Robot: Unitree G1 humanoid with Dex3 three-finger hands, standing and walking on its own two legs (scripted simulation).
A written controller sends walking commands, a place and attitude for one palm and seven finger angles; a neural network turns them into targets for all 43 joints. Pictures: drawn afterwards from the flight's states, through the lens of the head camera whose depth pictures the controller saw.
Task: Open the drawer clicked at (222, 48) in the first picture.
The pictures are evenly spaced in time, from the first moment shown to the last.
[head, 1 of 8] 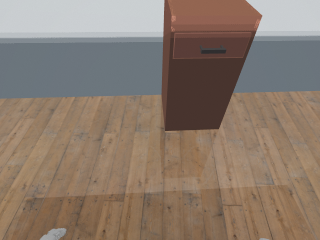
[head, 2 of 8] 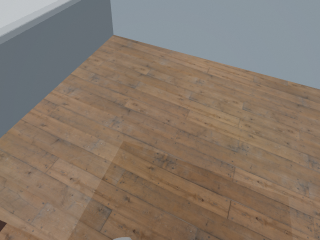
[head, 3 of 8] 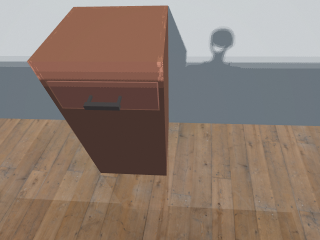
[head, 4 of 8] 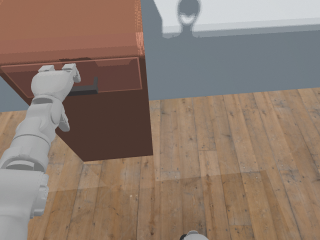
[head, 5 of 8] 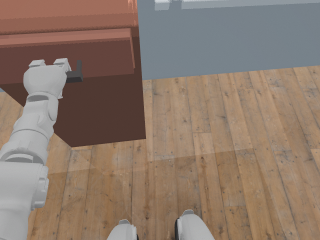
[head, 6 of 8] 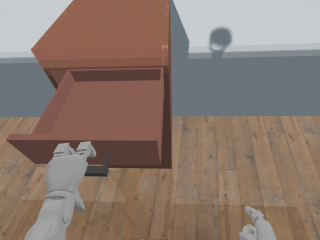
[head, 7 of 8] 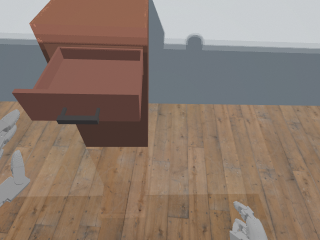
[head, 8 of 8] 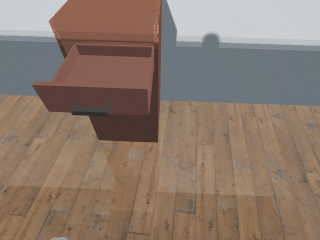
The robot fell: no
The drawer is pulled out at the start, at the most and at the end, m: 0.00 0.30 0.30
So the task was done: yes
